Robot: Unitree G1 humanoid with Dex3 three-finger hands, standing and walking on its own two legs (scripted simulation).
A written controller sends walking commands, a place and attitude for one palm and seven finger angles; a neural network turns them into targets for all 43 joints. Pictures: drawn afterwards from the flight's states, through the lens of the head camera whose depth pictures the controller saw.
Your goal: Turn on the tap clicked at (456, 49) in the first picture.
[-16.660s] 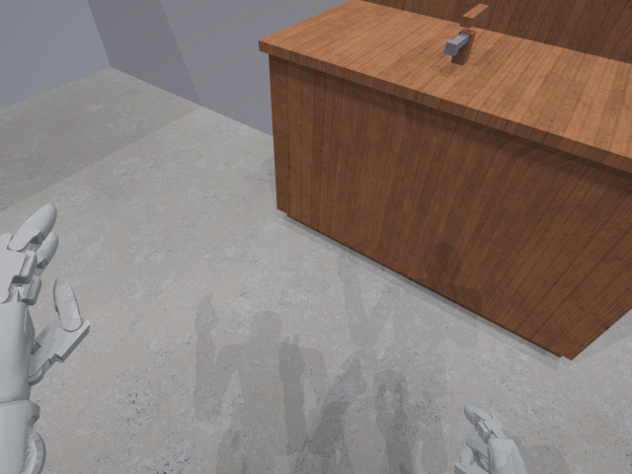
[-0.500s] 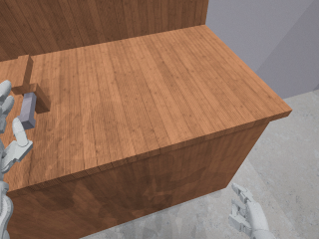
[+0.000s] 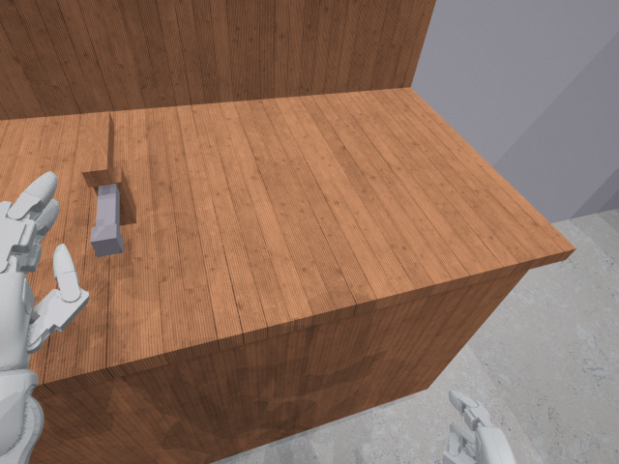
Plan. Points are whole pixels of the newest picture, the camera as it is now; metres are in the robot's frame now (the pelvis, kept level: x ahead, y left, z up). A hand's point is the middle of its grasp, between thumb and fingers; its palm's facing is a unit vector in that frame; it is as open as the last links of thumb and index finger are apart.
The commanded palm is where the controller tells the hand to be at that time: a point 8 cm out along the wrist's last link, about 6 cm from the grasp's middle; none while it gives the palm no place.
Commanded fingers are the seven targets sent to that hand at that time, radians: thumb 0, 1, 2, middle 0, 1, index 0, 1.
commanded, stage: come to a stop and stand still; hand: left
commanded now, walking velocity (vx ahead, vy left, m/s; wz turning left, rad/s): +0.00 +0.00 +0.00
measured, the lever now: (107, 240) +0.33 +0.29 +0.11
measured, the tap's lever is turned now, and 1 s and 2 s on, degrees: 0 0 0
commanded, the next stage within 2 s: look again from close up in 0.44 s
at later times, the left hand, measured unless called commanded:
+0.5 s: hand (54, 280) +0.23 +0.28 +0.16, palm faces +0.42 -0.84 -0.34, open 7.4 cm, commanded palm +0.17 +0.31 +0.18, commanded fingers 0.00 0.90 0.90 -0.20 -0.30 -0.20 -0.30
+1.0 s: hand (82, 305) +0.21 +0.24 +0.16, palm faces +0.44 -0.84 -0.33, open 7.4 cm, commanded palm +0.16 +0.27 +0.18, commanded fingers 0.00 0.90 0.90 -0.20 -0.30 -0.20 -0.30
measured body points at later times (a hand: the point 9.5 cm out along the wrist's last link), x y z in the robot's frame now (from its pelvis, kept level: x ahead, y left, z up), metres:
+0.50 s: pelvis +0.02 +0.02 +0.00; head +0.04 +0.05 +0.45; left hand +0.20 +0.32 +0.18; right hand +0.21 -0.19 -0.06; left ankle -0.02 +0.07 -0.74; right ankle +0.06 -0.12 -0.74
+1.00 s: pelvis +0.00 -0.01 +0.00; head +0.01 +0.01 +0.45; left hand +0.18 +0.28 +0.18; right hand +0.19 -0.23 -0.07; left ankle -0.02 +0.07 -0.74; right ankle +0.06 -0.12 -0.74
